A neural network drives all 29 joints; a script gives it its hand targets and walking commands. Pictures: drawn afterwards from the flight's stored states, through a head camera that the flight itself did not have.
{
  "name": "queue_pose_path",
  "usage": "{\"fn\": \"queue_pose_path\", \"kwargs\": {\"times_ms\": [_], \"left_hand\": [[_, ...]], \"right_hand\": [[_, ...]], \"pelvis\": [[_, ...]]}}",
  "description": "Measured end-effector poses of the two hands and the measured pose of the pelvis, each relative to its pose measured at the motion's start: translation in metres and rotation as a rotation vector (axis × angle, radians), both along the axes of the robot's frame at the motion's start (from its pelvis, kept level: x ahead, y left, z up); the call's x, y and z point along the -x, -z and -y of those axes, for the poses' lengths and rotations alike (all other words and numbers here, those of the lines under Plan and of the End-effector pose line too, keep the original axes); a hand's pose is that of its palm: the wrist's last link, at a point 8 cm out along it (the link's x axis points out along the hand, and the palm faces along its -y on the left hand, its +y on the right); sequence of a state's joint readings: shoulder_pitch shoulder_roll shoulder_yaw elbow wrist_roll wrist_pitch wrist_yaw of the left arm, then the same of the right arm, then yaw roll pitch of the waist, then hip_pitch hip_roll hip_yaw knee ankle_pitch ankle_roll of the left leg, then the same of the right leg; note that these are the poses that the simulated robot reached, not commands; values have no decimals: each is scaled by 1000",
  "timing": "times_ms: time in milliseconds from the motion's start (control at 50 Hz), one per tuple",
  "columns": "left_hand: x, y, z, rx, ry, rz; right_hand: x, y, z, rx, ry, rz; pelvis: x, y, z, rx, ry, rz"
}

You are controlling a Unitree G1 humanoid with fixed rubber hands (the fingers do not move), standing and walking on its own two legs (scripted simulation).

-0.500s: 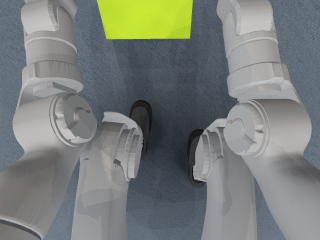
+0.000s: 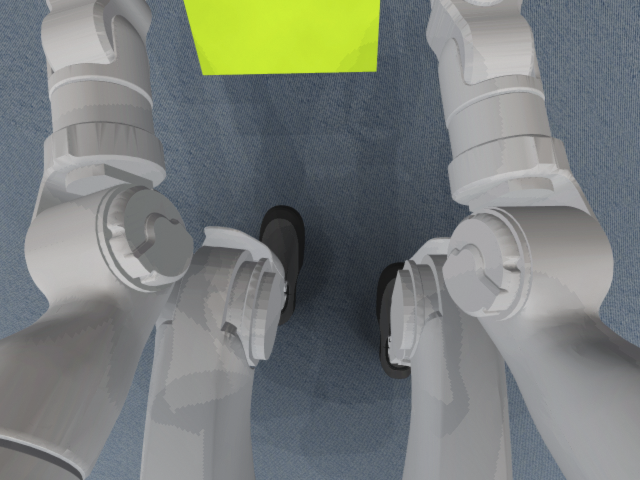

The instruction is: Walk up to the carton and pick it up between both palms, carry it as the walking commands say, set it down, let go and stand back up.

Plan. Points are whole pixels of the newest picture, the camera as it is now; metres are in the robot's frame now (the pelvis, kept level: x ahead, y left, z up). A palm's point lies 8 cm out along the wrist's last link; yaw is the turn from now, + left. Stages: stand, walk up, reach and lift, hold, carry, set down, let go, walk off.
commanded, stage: set down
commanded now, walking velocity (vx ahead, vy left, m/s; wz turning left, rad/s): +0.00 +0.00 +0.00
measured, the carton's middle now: out of the picture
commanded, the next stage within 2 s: none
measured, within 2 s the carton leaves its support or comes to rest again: rests again in 0.74 s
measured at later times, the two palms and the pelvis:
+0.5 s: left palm out of the picture +0.54 +0.21 -0.17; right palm out of the picture +0.53 -0.06 -0.21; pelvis +0.00 +0.00 +0.00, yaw +0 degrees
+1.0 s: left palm out of the picture +0.51 +0.22 -0.17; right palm out of the picture +0.53 -0.09 -0.17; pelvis -0.04 +0.00 -0.01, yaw -1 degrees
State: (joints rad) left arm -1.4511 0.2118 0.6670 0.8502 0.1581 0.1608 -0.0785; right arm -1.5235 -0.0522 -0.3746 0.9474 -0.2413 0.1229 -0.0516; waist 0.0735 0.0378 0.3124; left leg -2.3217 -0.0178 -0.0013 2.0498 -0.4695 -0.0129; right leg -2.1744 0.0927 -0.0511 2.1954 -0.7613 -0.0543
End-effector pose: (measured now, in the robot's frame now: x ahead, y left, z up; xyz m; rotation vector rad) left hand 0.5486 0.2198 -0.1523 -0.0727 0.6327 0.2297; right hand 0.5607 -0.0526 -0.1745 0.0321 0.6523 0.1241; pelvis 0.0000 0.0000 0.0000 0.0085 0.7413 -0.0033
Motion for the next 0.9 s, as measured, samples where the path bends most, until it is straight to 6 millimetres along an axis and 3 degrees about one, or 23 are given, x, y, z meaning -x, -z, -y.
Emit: {"fn": "queue_pose_path", "kwargs": {"times_ms": [240,420,540,640,760,840,900], "left_hand": [[0,1,1,1,-4,5],[2,5,2,1,-11,1],[17,32,12,-18,19,-106],[35,56,17,-32,20,-200],[41,60,4,-93,3,-174],[51,62,-9,-101,-18,-169],[55,55,-17,-88,-46,-147]], "right_hand": [[4,5,1,-1,3,-6],[22,20,4,28,-19,-44],[40,40,15,102,-69,-86],[36,46,45,145,-10,-68],[40,56,74,140,41,-73],[46,59,68,112,23,-54],[44,44,57,105,-13,-2]], "pelvis": [[-1,1,0,-1,1,1],[0,2,0,-1,1,4],[0,3,0,0,6,7],[2,4,1,-2,14,12],[10,6,3,-10,28,42],[19,7,5,-20,32,97],[27,9,5,-20,34,136]]}}
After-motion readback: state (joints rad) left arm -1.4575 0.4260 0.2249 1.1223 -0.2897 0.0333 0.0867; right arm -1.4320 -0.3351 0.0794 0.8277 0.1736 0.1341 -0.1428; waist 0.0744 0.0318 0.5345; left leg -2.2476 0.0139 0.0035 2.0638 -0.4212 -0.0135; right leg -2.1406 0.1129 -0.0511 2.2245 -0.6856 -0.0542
